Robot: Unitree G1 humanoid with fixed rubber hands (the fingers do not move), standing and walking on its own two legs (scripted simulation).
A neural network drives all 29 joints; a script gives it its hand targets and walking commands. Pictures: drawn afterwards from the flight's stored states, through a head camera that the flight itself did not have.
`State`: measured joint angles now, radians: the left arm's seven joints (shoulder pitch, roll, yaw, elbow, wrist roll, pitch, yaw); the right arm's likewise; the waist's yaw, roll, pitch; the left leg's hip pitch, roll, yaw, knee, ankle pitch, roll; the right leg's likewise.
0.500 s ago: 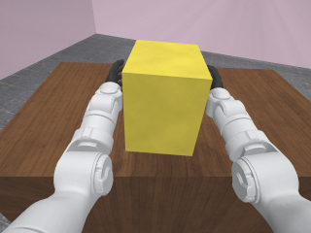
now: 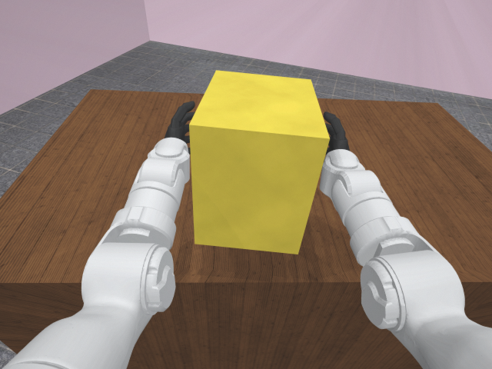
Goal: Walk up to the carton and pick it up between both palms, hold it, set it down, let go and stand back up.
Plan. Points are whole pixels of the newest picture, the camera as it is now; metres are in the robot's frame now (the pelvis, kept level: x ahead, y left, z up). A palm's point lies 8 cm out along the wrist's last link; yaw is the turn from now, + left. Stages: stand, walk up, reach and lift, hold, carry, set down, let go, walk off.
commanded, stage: set down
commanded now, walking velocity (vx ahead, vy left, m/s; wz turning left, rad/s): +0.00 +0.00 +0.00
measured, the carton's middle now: (255, 158) +0.43 +0.01 +0.17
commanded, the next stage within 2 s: none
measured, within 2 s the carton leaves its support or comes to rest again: neither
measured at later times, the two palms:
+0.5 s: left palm (174, 156) +0.43 +0.15 +0.16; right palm (329, 171) +0.40 -0.12 +0.17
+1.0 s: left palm (176, 162) +0.44 +0.15 +0.15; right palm (326, 184) +0.39 -0.12 +0.14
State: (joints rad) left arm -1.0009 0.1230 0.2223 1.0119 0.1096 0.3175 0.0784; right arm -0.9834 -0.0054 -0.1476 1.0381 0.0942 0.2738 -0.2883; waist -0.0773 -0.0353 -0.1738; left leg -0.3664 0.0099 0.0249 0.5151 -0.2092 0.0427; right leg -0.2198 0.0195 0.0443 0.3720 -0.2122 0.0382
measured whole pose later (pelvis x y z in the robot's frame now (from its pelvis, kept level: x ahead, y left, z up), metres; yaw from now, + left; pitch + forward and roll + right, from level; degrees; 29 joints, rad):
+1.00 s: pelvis +0.00 +0.00 +0.00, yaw +0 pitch +4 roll -3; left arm -1.01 0.17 0.22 1.21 0.11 0.15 0.00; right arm -0.88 0.14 -0.39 1.03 -0.15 0.16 -0.30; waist -0.09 -0.06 -0.15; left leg -0.37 0.01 0.02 0.52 -0.22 0.04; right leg -0.22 0.02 0.04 0.37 -0.22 0.04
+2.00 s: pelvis +0.00 +0.00 +0.00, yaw +0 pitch +4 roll -3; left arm -1.00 0.19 0.22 1.25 0.11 0.06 -0.06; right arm -0.83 0.22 -0.56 1.03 -0.32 -0.04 -0.29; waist -0.09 -0.07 -0.10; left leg -0.37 0.01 0.02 0.52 -0.21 0.04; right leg -0.22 0.02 0.04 0.37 -0.21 0.04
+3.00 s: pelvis +0.00 +0.00 +0.00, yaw +0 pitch +5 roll -3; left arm -0.93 0.32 0.09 1.07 -0.08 0.14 -0.03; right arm -0.83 0.07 -0.35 0.91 0.10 0.07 -0.33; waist -0.09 -0.06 -0.05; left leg -0.40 0.01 0.03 0.52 -0.20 0.04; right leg -0.26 0.02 0.04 0.37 -0.21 0.04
